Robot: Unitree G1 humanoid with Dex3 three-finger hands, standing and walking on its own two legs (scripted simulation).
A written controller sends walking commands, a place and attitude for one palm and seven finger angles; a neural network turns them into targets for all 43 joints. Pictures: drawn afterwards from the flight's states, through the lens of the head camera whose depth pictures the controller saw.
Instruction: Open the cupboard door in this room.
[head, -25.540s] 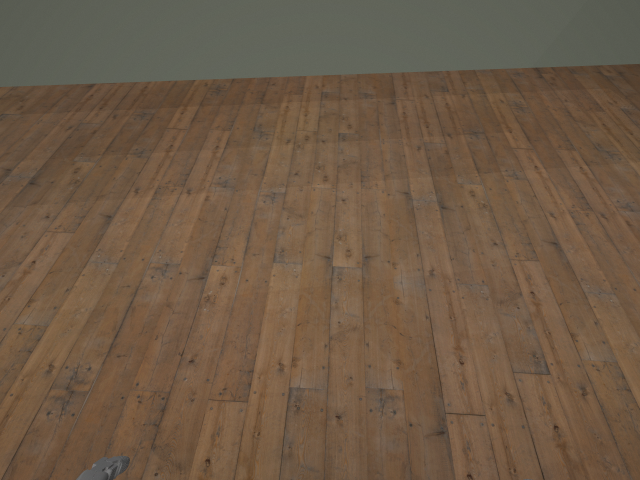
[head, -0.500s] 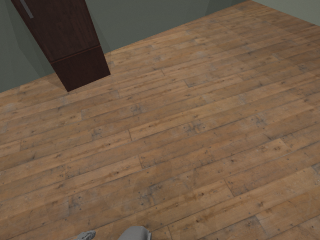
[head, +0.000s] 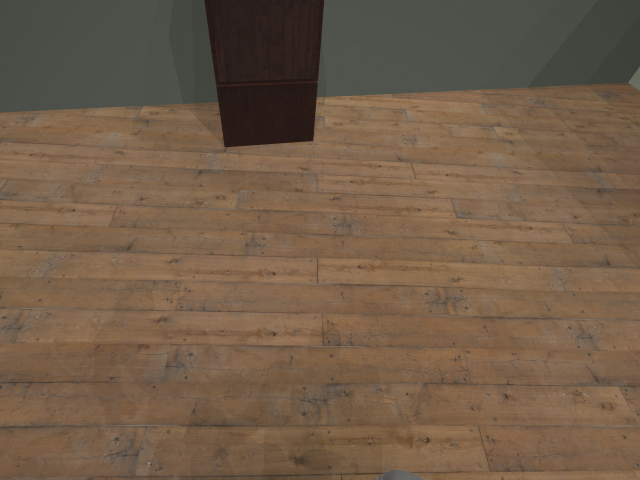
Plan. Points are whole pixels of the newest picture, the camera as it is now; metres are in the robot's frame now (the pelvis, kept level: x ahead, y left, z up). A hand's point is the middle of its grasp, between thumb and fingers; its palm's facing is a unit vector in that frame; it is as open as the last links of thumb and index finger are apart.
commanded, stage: turn or walk to find it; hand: left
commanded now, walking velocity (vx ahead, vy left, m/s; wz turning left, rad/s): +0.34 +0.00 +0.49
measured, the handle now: out of the picture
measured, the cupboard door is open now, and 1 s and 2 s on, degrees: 0 0 0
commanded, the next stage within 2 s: stand and wait in 0.84 s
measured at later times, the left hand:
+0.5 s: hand (235, 397) +0.25 +0.14 -0.15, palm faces +0.20 -0.95 -0.22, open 7.3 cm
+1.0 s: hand (201, 382) +0.28 +0.21 -0.19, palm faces +0.39 -0.91 -0.15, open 7.4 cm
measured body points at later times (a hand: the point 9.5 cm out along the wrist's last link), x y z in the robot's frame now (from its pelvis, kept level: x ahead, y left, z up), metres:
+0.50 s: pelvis +0.19 -0.05 -0.01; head +0.22 -0.07 +0.44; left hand +0.24 +0.19 -0.14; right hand +0.22 -0.30 -0.17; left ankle +0.09 +0.07 -0.64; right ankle +0.22 -0.15 -0.74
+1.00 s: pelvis +0.37 +0.06 -0.01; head +0.39 +0.09 +0.44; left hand +0.26 +0.26 -0.17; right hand +0.55 -0.12 -0.14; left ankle +0.39 +0.14 -0.74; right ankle +0.39 -0.09 -0.65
